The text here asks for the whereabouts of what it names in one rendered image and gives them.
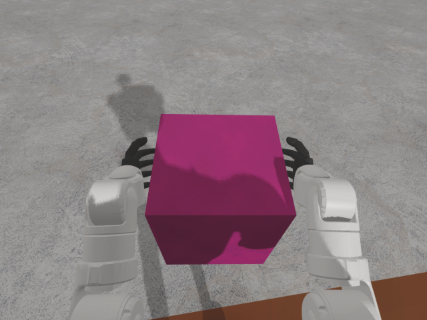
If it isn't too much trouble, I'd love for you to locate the right robot forearm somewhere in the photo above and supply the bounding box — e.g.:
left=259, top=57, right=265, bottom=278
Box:
left=294, top=165, right=382, bottom=320

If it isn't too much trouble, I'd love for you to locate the robot right hand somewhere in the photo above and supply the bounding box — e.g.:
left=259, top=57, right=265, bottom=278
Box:
left=282, top=137, right=314, bottom=190

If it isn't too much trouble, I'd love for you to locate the carton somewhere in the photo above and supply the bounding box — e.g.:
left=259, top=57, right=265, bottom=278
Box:
left=145, top=114, right=296, bottom=265

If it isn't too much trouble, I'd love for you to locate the left robot forearm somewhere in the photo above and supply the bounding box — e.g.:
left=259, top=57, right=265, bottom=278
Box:
left=67, top=165, right=145, bottom=320

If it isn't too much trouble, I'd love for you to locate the robot left hand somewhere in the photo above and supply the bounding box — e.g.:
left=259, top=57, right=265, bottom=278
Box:
left=121, top=137, right=155, bottom=189

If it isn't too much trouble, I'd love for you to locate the robot left upper arm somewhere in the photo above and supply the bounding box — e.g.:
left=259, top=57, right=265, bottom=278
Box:
left=70, top=294, right=144, bottom=320

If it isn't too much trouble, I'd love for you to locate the robot right upper arm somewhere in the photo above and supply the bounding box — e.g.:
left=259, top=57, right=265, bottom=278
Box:
left=302, top=289, right=380, bottom=320

